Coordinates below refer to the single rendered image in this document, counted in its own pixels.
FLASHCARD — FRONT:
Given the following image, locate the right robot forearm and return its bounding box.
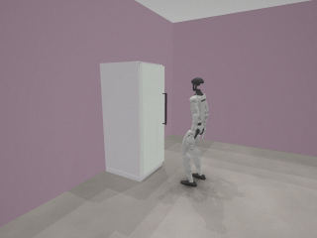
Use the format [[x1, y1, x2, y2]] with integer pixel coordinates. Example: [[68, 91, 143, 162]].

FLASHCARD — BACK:
[[201, 112, 209, 128]]

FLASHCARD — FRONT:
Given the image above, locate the left robot upper arm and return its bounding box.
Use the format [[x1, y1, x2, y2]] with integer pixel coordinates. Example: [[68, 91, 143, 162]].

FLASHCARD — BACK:
[[189, 95, 200, 119]]

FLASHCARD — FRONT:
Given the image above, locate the fridge door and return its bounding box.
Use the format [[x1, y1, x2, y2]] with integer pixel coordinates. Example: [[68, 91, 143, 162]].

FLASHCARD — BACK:
[[139, 62, 164, 176]]

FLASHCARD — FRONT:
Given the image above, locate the robot right foot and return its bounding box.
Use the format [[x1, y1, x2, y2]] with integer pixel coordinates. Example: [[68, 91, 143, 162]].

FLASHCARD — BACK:
[[192, 173, 206, 180]]

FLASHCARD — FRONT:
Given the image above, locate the humanoid robot torso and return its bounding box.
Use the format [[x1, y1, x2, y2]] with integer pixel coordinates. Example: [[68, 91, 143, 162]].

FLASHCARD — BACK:
[[190, 93, 206, 135]]

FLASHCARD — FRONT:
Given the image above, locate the handle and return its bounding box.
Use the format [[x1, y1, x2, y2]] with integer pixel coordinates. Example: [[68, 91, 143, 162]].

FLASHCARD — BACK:
[[162, 93, 167, 125]]

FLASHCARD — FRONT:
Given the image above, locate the right robot upper arm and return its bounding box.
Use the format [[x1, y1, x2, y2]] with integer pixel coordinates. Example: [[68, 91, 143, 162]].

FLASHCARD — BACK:
[[203, 93, 209, 114]]

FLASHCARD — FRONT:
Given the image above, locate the right robot hand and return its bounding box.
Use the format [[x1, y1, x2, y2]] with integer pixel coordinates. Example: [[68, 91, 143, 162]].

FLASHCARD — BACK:
[[199, 127, 206, 139]]

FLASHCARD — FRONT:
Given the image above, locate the left robot forearm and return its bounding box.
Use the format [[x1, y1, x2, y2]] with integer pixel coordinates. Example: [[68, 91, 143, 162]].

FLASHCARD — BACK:
[[189, 114, 199, 137]]

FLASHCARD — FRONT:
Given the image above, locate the left robot hand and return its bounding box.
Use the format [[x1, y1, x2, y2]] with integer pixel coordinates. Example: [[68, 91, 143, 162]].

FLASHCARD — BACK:
[[185, 136, 195, 151]]

